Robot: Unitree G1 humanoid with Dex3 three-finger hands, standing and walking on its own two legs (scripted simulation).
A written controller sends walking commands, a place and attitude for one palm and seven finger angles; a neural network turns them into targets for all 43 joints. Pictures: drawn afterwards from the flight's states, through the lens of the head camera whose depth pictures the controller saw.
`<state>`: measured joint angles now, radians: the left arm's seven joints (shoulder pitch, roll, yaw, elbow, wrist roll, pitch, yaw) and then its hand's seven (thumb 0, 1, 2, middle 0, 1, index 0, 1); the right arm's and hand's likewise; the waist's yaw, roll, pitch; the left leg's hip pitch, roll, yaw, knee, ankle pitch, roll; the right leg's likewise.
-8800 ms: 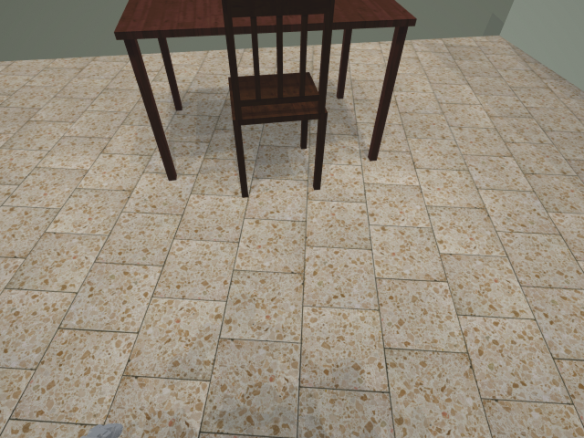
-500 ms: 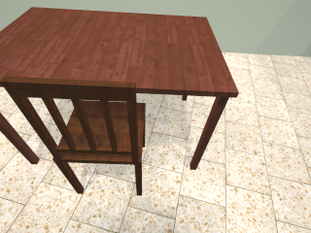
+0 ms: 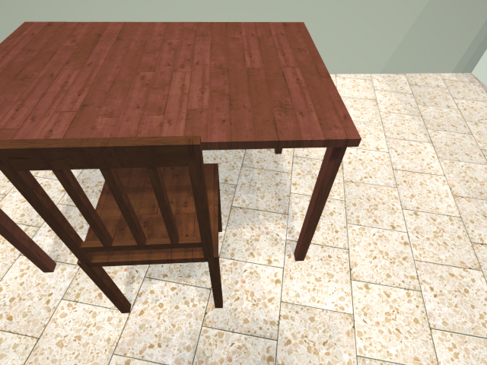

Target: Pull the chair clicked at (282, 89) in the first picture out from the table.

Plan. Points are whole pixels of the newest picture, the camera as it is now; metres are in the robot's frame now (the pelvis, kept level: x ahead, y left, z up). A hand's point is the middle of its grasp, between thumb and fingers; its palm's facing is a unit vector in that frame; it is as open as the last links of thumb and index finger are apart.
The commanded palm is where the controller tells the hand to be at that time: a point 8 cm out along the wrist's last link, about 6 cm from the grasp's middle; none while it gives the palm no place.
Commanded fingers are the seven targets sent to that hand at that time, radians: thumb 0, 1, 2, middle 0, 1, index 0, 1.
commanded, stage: look again from close up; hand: left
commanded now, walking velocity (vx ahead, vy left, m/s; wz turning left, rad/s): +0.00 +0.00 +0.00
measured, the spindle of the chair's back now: (126, 209) +0.45 +0.30 -0.09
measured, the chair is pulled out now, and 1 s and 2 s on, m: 0.00 0.00 0.00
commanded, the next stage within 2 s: shuffle to correct the standing spot in 1.52 s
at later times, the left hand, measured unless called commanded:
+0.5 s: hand out of the picture -0.06 +0.17 -0.19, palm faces +0.04 -0.99 -0.16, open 7.3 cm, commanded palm none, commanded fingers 0.00 0.90 0.90 -0.20 -0.30 -0.20 -0.30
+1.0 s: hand out of the picture -0.07 +0.15 -0.18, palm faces +0.05 -0.99 -0.14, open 7.3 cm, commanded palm none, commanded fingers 0.00 0.90 0.90 -0.20 -0.30 -0.20 -0.30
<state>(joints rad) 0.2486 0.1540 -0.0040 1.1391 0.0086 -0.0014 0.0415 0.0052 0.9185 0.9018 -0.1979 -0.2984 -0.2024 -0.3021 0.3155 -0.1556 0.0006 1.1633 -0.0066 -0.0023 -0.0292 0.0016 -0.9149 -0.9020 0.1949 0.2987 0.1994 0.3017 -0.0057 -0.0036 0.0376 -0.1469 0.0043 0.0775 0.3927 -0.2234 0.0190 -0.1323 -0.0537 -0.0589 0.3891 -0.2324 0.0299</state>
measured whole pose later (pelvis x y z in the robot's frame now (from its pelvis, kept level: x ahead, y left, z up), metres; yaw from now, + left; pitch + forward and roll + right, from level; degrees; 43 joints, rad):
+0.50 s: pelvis -0.04 +0.01 -0.01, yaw +1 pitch -2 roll +0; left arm 0.34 0.15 -0.02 1.09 0.02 0.00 0.04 0.00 0.91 0.90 -0.20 -0.30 -0.20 -0.30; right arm 0.30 -0.15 0.00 1.07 -0.01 -0.01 -0.02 0.01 -0.92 -0.90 0.20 0.30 0.20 0.30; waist 0.00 -0.02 0.01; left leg -0.23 -0.01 0.07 0.48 -0.21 0.04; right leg -0.21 -0.07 -0.06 0.48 -0.22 0.03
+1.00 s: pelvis -0.04 +0.00 +0.00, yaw +1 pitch -2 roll +0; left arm 0.35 0.12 -0.01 1.10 0.01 -0.01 0.04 0.00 0.91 0.90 -0.20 -0.30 -0.20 -0.30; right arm 0.31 -0.11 0.00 1.12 -0.01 -0.01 -0.02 0.01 -0.91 -0.90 0.20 0.30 0.20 0.30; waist 0.00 -0.02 0.02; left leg -0.24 0.00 0.06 0.46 -0.20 0.03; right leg -0.22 -0.06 -0.07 0.45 -0.21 0.02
